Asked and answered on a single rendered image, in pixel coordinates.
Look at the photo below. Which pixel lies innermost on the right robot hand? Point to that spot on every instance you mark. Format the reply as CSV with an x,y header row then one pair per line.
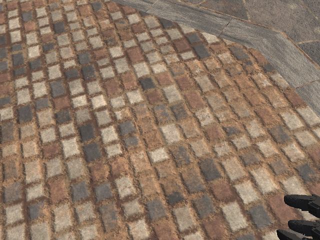
x,y
309,228

